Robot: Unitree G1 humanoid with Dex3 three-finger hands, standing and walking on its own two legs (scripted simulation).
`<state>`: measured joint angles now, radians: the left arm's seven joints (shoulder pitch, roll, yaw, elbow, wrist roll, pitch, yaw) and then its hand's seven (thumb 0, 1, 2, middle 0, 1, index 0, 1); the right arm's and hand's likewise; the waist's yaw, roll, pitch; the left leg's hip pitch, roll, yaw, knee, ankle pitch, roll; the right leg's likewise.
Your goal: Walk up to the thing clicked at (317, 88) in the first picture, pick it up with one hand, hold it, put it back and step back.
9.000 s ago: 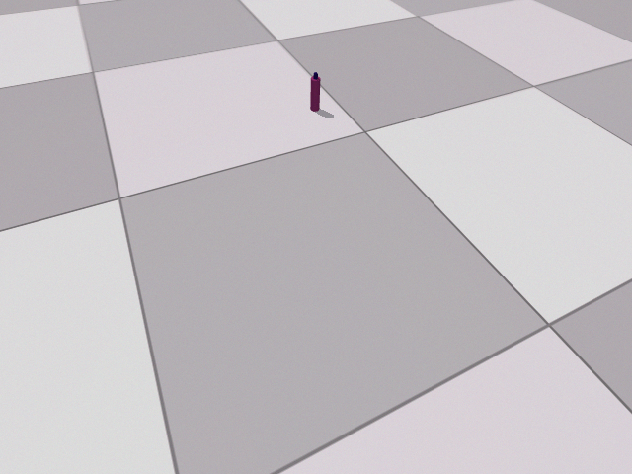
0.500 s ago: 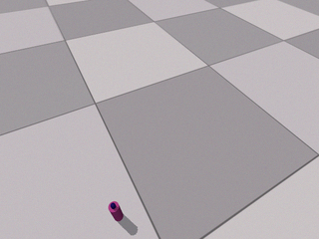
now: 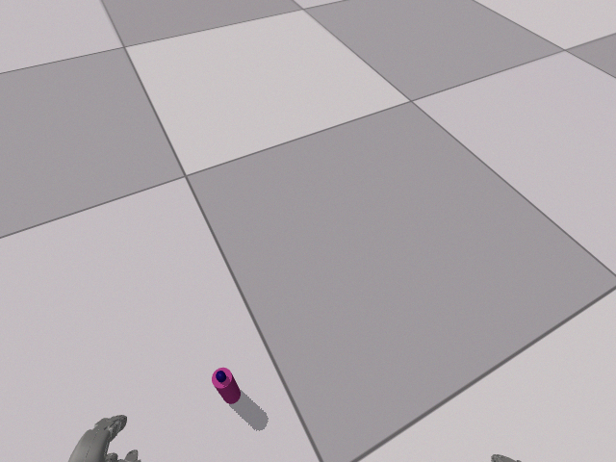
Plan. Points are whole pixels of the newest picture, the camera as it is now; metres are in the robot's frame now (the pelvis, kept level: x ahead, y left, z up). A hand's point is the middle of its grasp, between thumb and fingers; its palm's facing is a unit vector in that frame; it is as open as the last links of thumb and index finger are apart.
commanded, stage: go down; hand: left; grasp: from the side
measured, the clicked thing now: (226, 385) +0.36 +0.24 -0.66
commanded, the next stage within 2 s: none
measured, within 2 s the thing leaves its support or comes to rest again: neither
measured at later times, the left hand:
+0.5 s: hand (123, 453) +0.14 +0.28 -0.19, palm faces +0.06 -0.94 -0.33, open 17.0 cm
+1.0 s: hand (113, 449) +0.15 +0.32 -0.22, palm faces +0.13 -0.95 -0.30, open 17.4 cm
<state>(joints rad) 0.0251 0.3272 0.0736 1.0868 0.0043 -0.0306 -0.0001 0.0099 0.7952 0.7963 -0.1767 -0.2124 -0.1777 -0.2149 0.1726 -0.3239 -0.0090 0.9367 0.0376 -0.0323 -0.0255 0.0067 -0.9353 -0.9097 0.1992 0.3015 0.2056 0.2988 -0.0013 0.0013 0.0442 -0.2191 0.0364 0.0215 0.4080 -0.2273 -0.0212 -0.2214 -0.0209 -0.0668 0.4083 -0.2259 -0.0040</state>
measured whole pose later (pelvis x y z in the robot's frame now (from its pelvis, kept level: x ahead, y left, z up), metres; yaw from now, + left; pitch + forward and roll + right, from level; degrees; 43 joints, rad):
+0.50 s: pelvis -0.01 +0.02 -0.06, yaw -1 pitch +14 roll -1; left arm 0.20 0.34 0.24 0.59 0.04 0.13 -0.08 0.00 -0.44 0.03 -0.09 -0.05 -0.10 -0.05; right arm 0.24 -0.25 -0.04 0.62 0.02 -0.09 -0.04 0.01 -0.89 -0.89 0.20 0.30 0.21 0.30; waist -0.02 0.00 -0.09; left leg -0.75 0.05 0.01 1.00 -0.49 0.00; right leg -0.74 -0.03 -0.05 0.96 -0.46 0.01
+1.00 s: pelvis -0.02 +0.02 -0.12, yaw +0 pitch +21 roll -3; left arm 0.23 0.40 0.34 0.47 -0.03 0.09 -0.16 -0.01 -0.55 0.01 -0.10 -0.05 -0.09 -0.05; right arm 0.20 -0.25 -0.01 0.55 0.00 -0.20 -0.05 0.01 -0.91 -0.90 0.20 0.30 0.21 0.30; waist -0.03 -0.01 -0.15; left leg -1.06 0.05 -0.02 1.28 -0.58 0.00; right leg -1.03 -0.04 -0.07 1.22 -0.56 0.01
